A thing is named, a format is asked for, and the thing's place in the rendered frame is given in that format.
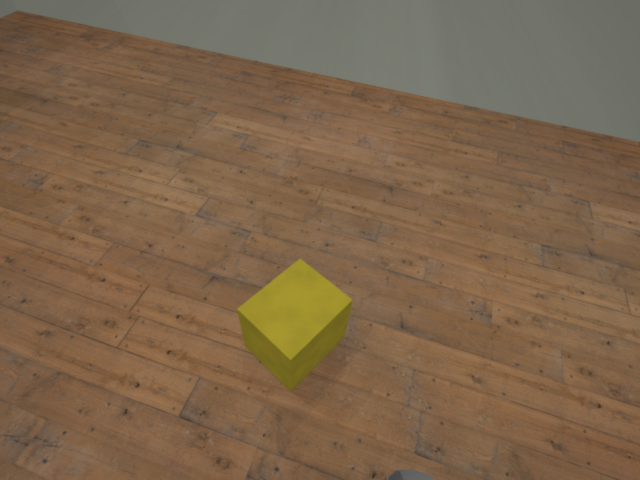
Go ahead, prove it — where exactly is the carton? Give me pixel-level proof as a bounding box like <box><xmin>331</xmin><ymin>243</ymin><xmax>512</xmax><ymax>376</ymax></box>
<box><xmin>237</xmin><ymin>259</ymin><xmax>353</xmax><ymax>392</ymax></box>

